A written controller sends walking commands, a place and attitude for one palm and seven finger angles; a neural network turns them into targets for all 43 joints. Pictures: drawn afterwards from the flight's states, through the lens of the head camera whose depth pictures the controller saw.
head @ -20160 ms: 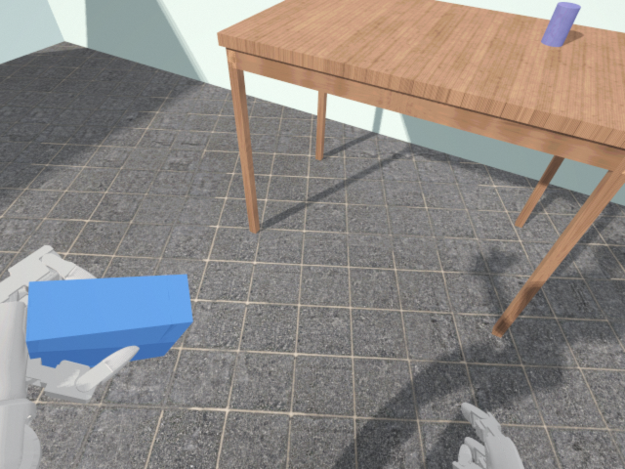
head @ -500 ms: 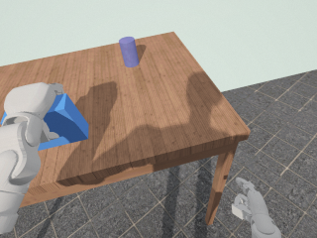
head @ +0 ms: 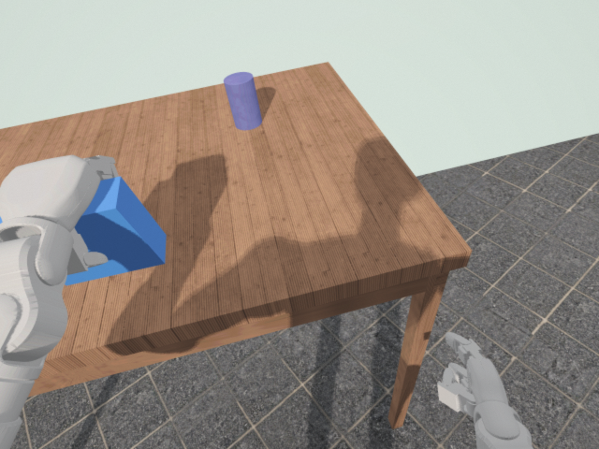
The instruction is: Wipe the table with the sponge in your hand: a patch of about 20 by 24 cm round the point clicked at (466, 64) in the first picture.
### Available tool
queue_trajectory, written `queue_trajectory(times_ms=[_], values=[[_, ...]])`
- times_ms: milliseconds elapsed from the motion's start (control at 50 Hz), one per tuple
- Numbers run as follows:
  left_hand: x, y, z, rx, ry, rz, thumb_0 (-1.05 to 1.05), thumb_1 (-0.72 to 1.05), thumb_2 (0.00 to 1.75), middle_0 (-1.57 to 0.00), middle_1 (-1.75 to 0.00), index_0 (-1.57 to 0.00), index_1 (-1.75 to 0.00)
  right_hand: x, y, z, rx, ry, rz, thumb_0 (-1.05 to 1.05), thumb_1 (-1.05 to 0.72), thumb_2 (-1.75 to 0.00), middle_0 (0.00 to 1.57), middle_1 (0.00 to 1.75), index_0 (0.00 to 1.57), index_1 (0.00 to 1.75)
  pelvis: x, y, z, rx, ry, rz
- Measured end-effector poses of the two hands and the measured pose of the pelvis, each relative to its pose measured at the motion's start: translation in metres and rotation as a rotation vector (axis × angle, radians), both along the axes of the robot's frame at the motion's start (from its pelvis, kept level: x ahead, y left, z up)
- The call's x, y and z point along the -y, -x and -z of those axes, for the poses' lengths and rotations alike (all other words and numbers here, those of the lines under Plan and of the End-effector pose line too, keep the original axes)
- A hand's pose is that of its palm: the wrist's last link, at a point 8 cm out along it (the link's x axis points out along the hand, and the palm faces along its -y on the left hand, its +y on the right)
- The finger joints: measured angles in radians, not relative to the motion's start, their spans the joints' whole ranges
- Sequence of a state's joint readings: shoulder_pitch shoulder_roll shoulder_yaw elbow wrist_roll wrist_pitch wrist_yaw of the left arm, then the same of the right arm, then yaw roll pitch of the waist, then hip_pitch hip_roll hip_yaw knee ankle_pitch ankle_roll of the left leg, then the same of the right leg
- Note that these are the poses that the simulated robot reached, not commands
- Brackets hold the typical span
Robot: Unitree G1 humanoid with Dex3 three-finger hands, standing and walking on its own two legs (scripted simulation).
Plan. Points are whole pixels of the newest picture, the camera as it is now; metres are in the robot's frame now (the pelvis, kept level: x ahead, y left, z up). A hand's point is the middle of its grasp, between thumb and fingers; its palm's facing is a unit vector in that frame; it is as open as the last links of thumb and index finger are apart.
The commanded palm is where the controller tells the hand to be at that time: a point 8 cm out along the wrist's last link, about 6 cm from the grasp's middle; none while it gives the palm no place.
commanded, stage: move the sponge above the wiping area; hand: left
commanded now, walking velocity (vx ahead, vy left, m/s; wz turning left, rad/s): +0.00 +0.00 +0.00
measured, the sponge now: (100, 244) +0.28 +0.31 +0.16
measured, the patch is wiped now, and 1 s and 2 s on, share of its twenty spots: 0.00 0.00 0.00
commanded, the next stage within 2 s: none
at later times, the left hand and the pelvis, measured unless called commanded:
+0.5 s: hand (60, 211) +0.28 +0.32 +0.22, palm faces +0.16 +0.04 -0.99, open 9.3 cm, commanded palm +0.23 +0.32 +0.28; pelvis -0.01 -0.01 +0.00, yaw +0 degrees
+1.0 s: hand (42, 216) +0.27 +0.34 +0.22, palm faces +0.16 +0.02 -0.99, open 9.3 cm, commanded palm +0.22 +0.32 +0.28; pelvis -0.01 +0.00 +0.00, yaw +0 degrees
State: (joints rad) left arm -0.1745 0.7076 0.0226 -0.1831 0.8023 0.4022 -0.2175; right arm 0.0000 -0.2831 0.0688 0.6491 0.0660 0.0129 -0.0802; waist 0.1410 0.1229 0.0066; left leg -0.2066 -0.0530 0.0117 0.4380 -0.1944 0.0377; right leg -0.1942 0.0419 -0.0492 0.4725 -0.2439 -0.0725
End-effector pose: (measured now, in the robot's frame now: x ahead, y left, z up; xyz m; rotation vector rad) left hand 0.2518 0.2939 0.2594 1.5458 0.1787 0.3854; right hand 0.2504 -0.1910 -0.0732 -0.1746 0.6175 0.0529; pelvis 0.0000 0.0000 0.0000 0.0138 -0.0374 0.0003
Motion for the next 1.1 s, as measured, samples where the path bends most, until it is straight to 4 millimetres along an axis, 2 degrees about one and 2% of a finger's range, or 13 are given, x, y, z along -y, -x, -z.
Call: queue_trajectory(times_ms=[100,180,300,380,500,580,640,700,780,880,940,1020,1100], values=[[-0.013,0.004,-0.008,0.018,0.003,-0.073,0.0,-0.43,1.04,-0.81,-1.39,-0.81,-1.39,0.002,0.0,0.0,-0.005,-0.002,0.001,0.02,-0.9,-0.9,0.2,0.3,0.2,0.3,0.002,0.001,0.0,0.0,0.0,0.0],[-0.019,0.007,-0.005,-0.022,0.012,-0.11,0.0,-0.43,1.04,-0.81,-1.39,-0.81,-1.39,0.006,0.002,0.0,-0.001,-0.002,0.01,0.02,-0.9,-0.9,0.2,0.3,0.2,0.3,0.003,0.003,0.001,0.0,0.001,-0.005],[-0.005,0.008,0.007,-0.075,0.002,-0.019,0.0,-0.43,1.04,-0.81,-1.39,-0.81,-1.39,0.009,0.007,0.0,0.011,0.015,0.016,0.02,-0.9,-0.9,0.2,0.3,0.2,0.3,0.004,0.006,0.001,0.009,0.001,-0.01],[0.0,0.006,0.003,-0.035,-0.013,0.029,0.0,-0.43,1.04,-0.81,-1.39,-0.81,-1.39,0.009,0.012,0.002,0.003,0.022,0.016,0.02,-0.9,-0.9,0.2,0.3,0.2,0.3,0.005,0.007,0.001,0.015,0.002,-0.006],[-0.019,0.003,-0.013,0.032,-0.014,-0.068,0.0,-0.43,1.04,-0.81,-1.39,-0.81,-1.38,0.013,0.019,0.006,-0.025,0.014,0.027,0.02,-0.9,-0.9,0.2,0.3,0.2,0.3,0.006,0.009,0.001,0.01,0.002,0.002],[-0.03,0.003,-0.01,-0.019,0.007,-0.141,0.0,-0.43,1.04,-0.81,-1.39,-0.81,-1.39,0.017,0.023,0.009,-0.032,0.01,0.043,0.02,-0.9,-0.9,0.2,0.3,0.2,0.3,0.005,0.01,0.002,0.003,0.003,-0.004],[-0.023,0.002,0.002,-0.082,0.009,-0.104,0.0,-0.43,1.04,-0.81,-1.39,-0.81,-1.39,0.019,0.024,0.009,-0.026,0.014,0.049,0.02,-0.9,-0.9,0.2,0.3,0.2,0.3,0.003,0.009,0.002,0.003,0.003,-0.009],[-0.006,0.003,0.01,-0.103,-0.001,0.004,0.0,-0.43,1.04,-0.81,-1.39,-0.81,-1.39,0.018,0.024,0.008,-0.013,0.021,0.052,0.02,-0.9,-0.9,0.2,0.3,0.2,0.3,0.001,0.009,0.002,0.009,0.002,-0.004],[0.009,0.008,0.005,-0.025,-0.016,0.105,0.0,-0.43,1.04,-0.81,-1.39,-0.81,-1.39,0.013,0.023,0.007,-0.01,0.025,0.043,0.02,-0.9,-0.9,0.2,0.3,0.2,0.3,0.001,0.008,0.002,0.018,0.002,0.004],[-0.011,0.01,-0.018,0.102,-0.012,-0.001,0.0,-0.43,1.04,-0.81,-1.39,-0.81,-1.38,0.007,0.02,0.007,-0.027,0.011,0.026,0.02,-0.9,-0.9,0.2,0.3,0.2,0.3,0.0,0.008,0.001,0.017,0.004,0.007],[-0.029,0.011,-0.022,0.096,0.004,-0.101,0.0,-0.43,1.04,-0.81,-1.39,-0.81,-1.39,0.005,0.017,0.005,-0.026,0.001,0.022,0.02,-0.9,-0.9,0.2,0.3,0.2,0.3,0.0,0.009,0.001,0.007,0.004,0.0],[-0.035,0.013,-0.007,0.004,0.031,-0.149,0.0,-0.43,1.04,-0.81,-1.39,-0.81,-1.39,0.003,0.013,0.002,-0.005,-0.007,0.025,0.02,-0.9,-0.9,0.2,0.3,0.2,0.3,-0.002,0.009,0.001,0.001,0.006,-0.007],[-0.02,0.011,0.015,-0.099,0.029,-0.066,0.0,-0.43,1.05,-0.81,-1.39,-0.81,-1.39,0.001,0.009,-0.001,0.017,0.011,0.02,0.02,-0.9,-0.9,0.2,0.3,0.2,0.3,-0.004,0.009,0.002,0.008,0.007,-0.013]])
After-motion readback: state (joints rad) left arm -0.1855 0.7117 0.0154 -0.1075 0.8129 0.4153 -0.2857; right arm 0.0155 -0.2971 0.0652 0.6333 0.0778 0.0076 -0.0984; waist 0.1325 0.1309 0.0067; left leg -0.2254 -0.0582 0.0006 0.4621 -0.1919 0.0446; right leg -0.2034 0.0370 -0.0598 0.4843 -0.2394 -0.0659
